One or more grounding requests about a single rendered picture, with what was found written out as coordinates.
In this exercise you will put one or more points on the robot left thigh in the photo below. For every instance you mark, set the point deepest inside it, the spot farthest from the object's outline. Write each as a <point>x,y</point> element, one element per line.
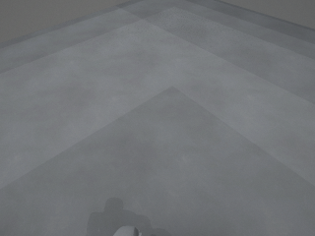
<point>128,231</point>

